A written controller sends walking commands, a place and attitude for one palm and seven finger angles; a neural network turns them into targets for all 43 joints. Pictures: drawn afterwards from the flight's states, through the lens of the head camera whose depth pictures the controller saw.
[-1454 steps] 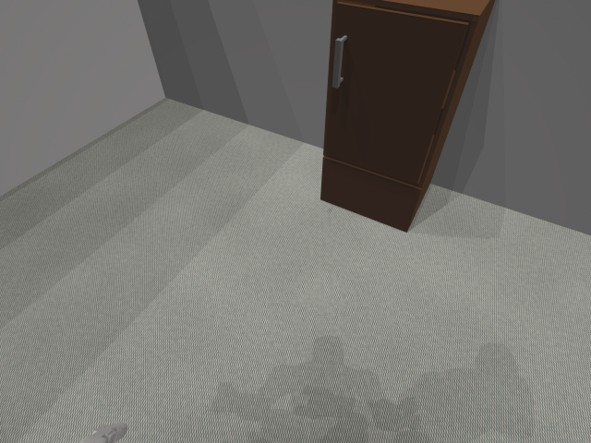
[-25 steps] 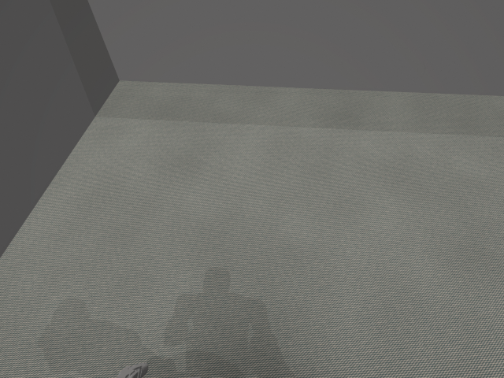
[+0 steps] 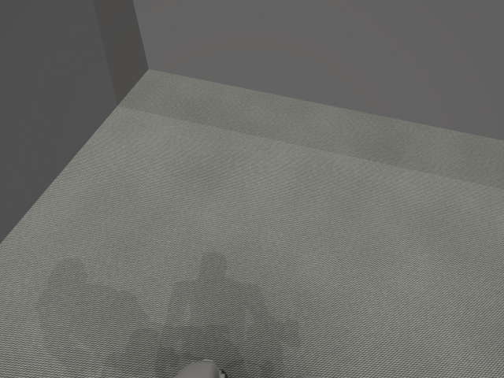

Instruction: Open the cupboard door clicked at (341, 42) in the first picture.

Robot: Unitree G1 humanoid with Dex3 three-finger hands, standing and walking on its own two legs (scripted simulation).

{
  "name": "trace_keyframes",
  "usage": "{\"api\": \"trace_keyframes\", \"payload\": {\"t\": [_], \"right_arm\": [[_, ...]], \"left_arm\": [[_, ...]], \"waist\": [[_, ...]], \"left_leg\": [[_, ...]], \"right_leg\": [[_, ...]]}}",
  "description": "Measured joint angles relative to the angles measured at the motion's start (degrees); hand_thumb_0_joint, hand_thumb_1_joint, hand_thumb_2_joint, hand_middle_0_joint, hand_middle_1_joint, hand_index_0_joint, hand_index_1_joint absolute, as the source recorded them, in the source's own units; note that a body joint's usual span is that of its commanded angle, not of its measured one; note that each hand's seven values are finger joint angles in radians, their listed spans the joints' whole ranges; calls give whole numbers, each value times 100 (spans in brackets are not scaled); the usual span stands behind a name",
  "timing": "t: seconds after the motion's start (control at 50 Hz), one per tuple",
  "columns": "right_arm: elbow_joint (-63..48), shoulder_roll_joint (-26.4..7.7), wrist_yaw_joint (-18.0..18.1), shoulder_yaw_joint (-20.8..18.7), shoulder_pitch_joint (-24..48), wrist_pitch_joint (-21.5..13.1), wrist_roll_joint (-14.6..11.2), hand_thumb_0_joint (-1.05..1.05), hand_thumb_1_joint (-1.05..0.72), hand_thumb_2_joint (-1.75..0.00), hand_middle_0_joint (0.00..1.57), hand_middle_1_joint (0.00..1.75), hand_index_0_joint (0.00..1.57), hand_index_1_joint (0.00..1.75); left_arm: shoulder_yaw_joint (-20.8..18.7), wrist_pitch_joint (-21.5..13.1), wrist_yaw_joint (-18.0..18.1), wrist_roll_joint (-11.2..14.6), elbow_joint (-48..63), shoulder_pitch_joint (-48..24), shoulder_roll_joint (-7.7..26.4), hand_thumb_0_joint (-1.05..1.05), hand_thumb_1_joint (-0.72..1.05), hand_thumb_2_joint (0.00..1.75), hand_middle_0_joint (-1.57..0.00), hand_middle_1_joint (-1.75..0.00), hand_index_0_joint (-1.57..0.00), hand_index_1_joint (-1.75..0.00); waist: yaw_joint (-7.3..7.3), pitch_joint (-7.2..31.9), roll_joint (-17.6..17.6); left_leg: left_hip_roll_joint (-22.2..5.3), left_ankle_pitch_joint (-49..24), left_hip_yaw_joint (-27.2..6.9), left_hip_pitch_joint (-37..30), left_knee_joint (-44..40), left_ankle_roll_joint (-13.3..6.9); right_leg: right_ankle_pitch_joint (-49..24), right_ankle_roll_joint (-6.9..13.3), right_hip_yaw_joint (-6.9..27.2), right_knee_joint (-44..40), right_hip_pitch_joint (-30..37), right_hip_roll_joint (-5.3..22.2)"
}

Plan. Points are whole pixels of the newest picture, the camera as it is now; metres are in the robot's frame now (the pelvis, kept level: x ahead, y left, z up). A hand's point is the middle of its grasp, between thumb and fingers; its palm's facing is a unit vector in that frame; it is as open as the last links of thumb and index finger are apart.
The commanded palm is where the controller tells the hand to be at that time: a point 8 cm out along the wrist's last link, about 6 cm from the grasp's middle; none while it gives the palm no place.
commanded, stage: turn to face it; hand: left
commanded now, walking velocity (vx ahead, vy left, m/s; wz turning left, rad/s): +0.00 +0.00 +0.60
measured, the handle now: out of the picture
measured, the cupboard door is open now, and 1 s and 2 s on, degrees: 45 45 45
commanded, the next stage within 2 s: none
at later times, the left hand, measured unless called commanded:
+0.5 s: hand out of the picture +0.09 +0.15 -0.14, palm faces +0.31 -0.92 -0.24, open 7.4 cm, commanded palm none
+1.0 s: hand out of the picture +0.06 +0.17 -0.14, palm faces +0.58 -0.75 -0.30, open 7.4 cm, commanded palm none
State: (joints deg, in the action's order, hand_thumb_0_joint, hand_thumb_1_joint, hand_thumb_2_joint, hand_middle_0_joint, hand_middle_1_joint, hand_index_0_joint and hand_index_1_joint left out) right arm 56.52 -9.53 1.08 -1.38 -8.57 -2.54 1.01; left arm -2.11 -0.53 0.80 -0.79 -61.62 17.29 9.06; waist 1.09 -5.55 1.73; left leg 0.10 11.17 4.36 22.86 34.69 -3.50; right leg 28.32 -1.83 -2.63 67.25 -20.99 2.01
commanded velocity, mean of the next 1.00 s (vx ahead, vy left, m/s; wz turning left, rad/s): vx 0.00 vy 0.00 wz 0.60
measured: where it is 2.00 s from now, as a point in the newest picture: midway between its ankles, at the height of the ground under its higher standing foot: outside the picture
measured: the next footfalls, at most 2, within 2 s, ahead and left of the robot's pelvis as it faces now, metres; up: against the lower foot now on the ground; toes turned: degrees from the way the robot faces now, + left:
right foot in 0.28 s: +0.10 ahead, -0.17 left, +0.00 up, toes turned +8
left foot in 0.64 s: +0.08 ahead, +0.09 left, +0.00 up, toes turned +30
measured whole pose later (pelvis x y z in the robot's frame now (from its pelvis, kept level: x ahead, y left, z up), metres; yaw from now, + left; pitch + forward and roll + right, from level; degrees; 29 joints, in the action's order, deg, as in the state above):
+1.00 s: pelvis +0.11 -0.07 +0.00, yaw +36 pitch +1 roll +1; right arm 51.5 -13.6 -0.5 -3.9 -9.0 3.3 0.8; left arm -3.3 1.1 0.2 -1.3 -48.3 10.1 14.1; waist 0.1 -4.5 -1.2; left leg 1.4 19.5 -6.1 22.5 38.7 1.7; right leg 18.6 -2.1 -1.7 34.9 -18.8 2.5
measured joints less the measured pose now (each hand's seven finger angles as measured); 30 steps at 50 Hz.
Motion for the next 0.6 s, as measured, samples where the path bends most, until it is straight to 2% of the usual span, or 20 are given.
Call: {"api": "trace_keyframes", "payload": {"t": [0.06,0.12,0.2,0.26,0.28,0.32,0.34,0.38,0.42,0.46,0.5,0.56,0.6], "right_arm": [[85,4,41,-27,-177,124,-5,0,-92,-90,20,30,20,30],[124,-47,-10,-64,-315,255,19,0,-93,-90,21,30,20,30],[65,-104,-61,-150,-440,386,51,0,-92,-90,21,30,20,30],[-14,-157,-79,-227,-518,463,36,0,-91,-90,21,30,20,30],[-51,-170,-89,-254,-556,484,13,0,-91,-90,21,30,20,30],[-46,-265,-107,-326,-490,539,-6,0,-91,-90,21,30,20,30],[-65,-318,-125,-359,-471,565,-6,0,-91,-90,20,30,20,30],[-99,-404,-158,-404,-429,603,-4,0,-91,-90,20,30,20,30],[-142,-451,-189,-410,-374,625,-10,0,-91,-90,20,30,19,30],[-192,-468,-212,-402,-303,635,-25,0,-91,-90,20,30,19,30],[-237,-481,-228,-377,-203,636,-33,0,-91,-90,20,30,19,30],[-308,-502,-245,-325,-4,616,-43,0,-91,-90,20,30,19,30],[-392,-517,-251,-287,118,577,-39,0,-91,-90,20,30,19,30]], "left_arm": [[-77,61,-25,-13,389,-429,53,0,91,90,-20,-30,-20,-30],[-133,116,-33,-25,682,-738,107,0,91,90,-20,-30,-19,-30],[-167,175,-30,-27,924,-989,187,0,91,90,-20,-30,-19,-30],[-168,132,-27,-18,1066,-1033,245,0,91,90,-20,-30,-19,-30],[-163,90,-21,-31,1127,-1002,279,0,91,90,-20,-30,-19,-30],[-130,59,10,-67,1149,-985,246,0,91,90,-20,-30,-19,-30],[-101,68,24,-73,1150,-954,219,0,91,90,-20,-30,-20,-30],[-67,93,43,-68,1138,-858,180,0,91,90,-20,-30,-20,-30],[-47,103,41,-60,1108,-759,173,0,91,90,-20,-30,-20,-30],[-35,99,31,-65,1075,-684,181,0,91,90,-21,-30,-20,-30],[-22,87,15,-73,1060,-616,194,0,91,90,-21,-30,-20,-30],[-20,75,-13,-90,1041,-507,240,0,90,90,-21,-30,-20,-30],[-36,87,-37,-76,1020,-403,302,0,90,90,-21,-30,-20,-30]], "waist": [[-11,-5,-60],[-86,72,-124],[-243,197,-231],[-312,300,-283],[-298,358,-235],[-272,311,-284],[-293,292,-294],[-311,272,-265],[-326,254,-187],[-322,204,-87],[-279,129,-3],[-168,-7,86],[-116,-66,134]], "left_leg": [[90,-144,-190,-111,-320,-15],[134,-206,-392,-149,-481,35],[148,-184,-681,-112,-497,153],[191,-78,-899,-2,-325,286],[245,44,-916,92,-165,319],[260,1044,-848,398,785,405],[267,1317,-751,574,1401,432],[191,1389,-507,821,2410,523],[58,1295,-318,889,2848,613],[-66,1245,-181,783,2673,673],[-155,1241,-72,576,2135,696],[-187,1235,61,206,1198,653],[-136,930,150,-88,525,584]], "right_leg": [[-348,-83,172,-375,-544,130],[-535,-129,266,-977,-727,178],[-603,-133,242,-1902,-495,76],[-885,-101,177,-3000,76,-61],[-1048,-5,181,-3453,279,-32],[-1126,136,67,-3388,319,-6],[-1083,164,-24,-3403,399,50],[-1047,177,-184,-3559,605,169],[-1053,175,-341,-3726,791,278],[-1039,164,-509,-3830,941,384],[-977,140,-678,-3829,1032,478],[-781,80,-916,-3617,1070,602],[-566,13,-1064,-3310,1025,700]]}}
